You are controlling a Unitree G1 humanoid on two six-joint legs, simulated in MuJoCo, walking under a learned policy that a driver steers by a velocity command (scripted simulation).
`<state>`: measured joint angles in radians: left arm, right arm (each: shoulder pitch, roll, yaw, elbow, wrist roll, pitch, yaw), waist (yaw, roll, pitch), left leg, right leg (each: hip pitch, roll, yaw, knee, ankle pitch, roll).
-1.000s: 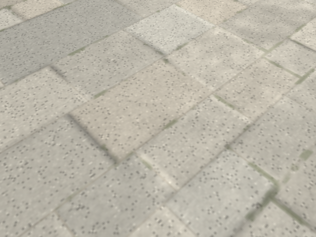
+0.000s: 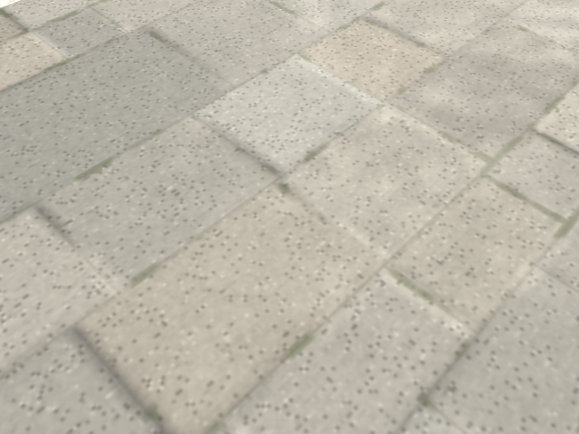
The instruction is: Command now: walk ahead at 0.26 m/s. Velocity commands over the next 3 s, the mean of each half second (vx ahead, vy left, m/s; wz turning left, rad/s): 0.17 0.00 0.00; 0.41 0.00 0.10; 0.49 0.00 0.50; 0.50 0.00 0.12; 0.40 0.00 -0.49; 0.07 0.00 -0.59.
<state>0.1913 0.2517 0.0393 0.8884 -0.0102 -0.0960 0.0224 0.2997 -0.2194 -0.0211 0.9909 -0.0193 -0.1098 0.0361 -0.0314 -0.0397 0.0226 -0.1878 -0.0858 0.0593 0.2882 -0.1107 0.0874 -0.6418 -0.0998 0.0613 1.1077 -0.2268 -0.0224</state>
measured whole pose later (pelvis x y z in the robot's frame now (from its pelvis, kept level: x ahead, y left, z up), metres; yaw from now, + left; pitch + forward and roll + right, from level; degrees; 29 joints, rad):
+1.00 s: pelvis +0.32 -0.09 -0.01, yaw +5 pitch +2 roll +0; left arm 0.04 0.22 0.05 0.88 -0.01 -0.11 -0.03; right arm 0.42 -0.22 -0.05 1.06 0.04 -0.08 -0.01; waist -0.06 0.02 0.03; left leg -0.28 0.04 -0.07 1.08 -0.45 0.03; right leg -0.39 -0.01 -0.08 0.54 -0.18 -0.03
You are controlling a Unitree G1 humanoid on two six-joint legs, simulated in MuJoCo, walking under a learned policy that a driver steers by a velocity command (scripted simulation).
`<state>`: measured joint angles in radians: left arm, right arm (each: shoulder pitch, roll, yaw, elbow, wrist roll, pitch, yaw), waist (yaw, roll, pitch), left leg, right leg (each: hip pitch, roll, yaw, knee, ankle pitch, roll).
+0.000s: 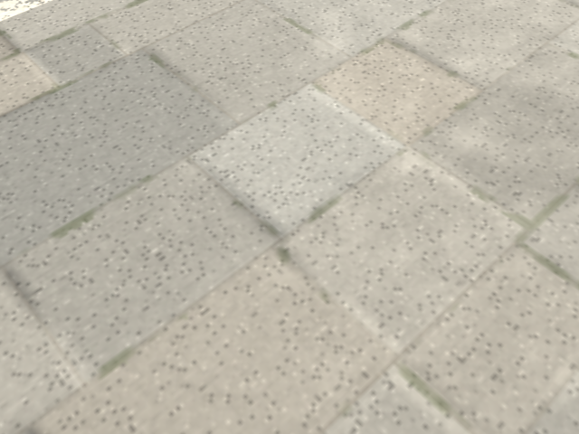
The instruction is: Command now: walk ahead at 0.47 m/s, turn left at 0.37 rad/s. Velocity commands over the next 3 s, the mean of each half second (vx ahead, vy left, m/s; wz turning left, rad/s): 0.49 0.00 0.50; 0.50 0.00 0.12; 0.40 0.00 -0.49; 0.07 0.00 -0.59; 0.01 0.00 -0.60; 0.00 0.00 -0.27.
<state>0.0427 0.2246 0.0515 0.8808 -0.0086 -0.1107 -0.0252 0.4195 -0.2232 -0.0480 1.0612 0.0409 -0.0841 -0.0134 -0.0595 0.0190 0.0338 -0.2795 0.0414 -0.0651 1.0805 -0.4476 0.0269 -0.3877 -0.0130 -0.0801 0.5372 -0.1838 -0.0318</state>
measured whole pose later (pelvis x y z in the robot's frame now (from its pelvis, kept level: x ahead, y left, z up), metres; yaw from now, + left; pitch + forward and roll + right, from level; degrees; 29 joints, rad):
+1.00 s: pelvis +0.53 +0.15 -0.01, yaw +17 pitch +3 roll +1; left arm 0.05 0.25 0.04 0.81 -0.02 -0.10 -0.07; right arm 0.34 -0.26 -0.07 0.89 -0.01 -0.07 -0.02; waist -0.06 -0.03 0.01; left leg 0.12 -0.07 0.03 0.25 -0.42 0.06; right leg -0.59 -0.01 -0.05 0.54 0.00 -0.09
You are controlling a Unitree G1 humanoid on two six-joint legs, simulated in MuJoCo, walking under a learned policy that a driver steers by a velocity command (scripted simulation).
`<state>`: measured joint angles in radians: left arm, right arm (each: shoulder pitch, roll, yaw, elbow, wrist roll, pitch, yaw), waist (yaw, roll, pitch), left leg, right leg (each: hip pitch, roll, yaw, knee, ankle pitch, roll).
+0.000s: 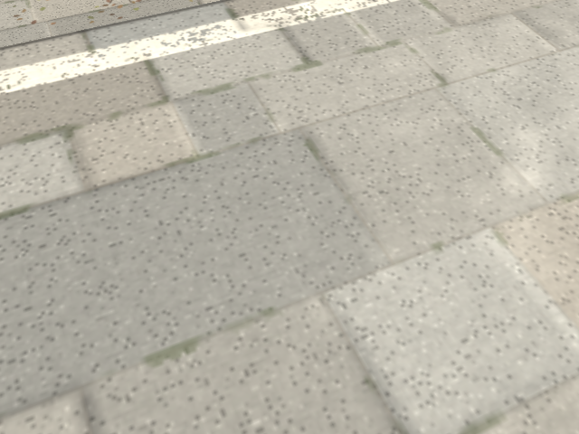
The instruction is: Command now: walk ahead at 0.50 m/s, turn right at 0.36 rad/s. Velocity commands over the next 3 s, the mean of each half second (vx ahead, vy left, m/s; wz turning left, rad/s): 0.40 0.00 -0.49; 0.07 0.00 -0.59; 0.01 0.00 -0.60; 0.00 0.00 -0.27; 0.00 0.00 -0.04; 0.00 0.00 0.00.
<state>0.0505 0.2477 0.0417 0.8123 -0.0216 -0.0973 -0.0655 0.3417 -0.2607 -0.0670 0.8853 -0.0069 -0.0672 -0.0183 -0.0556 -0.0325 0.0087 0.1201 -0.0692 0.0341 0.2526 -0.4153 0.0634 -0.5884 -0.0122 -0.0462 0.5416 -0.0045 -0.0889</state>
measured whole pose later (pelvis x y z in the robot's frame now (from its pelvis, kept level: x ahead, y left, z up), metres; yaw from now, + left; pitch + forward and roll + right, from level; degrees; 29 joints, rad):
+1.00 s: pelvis +0.33 -0.05 +0.01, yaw -36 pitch +2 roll +2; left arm 0.22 0.30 0.07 0.61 0.02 0.04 0.00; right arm 0.12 -0.32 -0.09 0.73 -0.01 0.01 -0.03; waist 0.00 0.04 0.03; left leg -0.51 0.05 0.04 0.95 -0.48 -0.05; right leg -0.35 0.00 0.02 0.60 -0.29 -0.05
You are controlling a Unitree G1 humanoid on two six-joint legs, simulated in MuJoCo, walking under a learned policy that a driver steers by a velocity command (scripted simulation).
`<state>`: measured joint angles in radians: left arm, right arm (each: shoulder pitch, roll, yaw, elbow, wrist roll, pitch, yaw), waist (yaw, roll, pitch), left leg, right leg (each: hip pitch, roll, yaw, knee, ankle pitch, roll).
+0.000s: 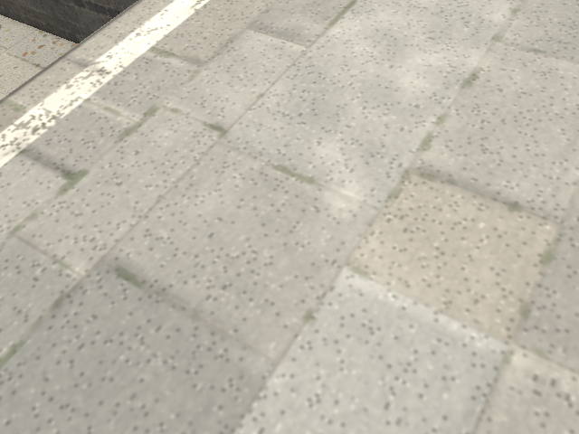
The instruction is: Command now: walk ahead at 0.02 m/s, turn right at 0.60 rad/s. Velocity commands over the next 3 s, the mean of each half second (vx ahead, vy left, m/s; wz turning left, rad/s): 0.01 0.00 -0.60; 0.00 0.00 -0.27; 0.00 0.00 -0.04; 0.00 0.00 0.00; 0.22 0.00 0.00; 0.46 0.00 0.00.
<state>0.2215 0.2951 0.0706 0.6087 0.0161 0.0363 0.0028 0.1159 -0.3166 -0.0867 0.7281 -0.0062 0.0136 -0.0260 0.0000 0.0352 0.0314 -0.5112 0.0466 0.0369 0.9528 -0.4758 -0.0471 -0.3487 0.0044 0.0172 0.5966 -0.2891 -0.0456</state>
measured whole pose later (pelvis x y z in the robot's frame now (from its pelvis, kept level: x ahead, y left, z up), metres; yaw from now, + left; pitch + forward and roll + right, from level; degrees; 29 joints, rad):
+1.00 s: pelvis -0.02 -0.02 +0.01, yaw -24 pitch +1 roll +0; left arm 0.13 0.22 0.02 0.66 0.02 0.01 0.00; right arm 0.18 -0.30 -0.06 0.78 0.00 0.03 -0.02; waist -0.02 0.04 0.03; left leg -0.33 0.06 -0.01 0.75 -0.43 -0.09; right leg -0.24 0.04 0.02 0.48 -0.24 -0.04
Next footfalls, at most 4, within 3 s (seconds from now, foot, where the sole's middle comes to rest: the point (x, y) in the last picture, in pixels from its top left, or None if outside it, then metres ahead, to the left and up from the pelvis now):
0.36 left None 0.08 0.12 -0.77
0.76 right None -0.02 -0.13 -0.77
1.06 left None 0.07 0.11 -0.77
2.82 left None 0.45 -0.09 -0.77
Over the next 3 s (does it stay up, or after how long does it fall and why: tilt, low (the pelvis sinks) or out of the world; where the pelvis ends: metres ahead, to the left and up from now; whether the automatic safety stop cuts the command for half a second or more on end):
stays up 0.32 -0.12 0.01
